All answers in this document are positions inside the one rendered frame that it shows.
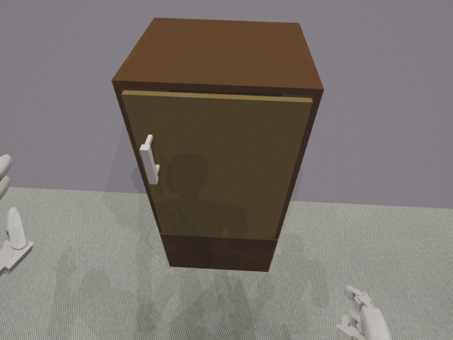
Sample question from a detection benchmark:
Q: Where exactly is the left robot hand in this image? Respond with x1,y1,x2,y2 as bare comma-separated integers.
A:
0,154,33,276

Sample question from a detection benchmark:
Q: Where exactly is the cupboard door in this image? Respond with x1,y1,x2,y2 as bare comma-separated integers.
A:
121,90,313,241

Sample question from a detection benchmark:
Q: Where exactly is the right robot hand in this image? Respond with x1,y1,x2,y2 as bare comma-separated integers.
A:
336,285,392,340

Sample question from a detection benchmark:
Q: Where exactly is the handle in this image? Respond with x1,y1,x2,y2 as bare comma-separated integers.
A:
140,135,160,184

